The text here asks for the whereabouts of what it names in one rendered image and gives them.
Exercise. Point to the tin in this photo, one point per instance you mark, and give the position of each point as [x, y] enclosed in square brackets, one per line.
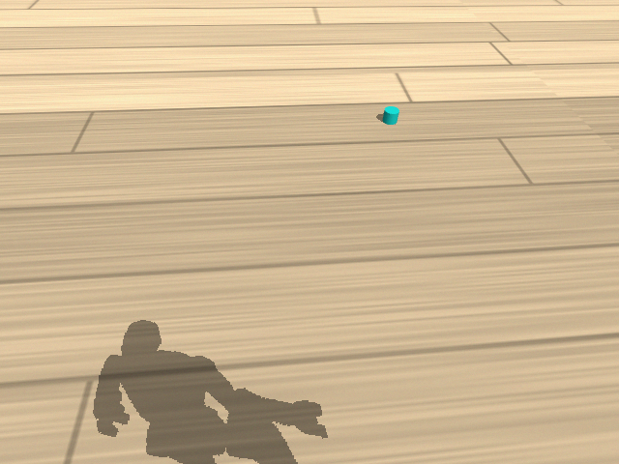
[390, 116]

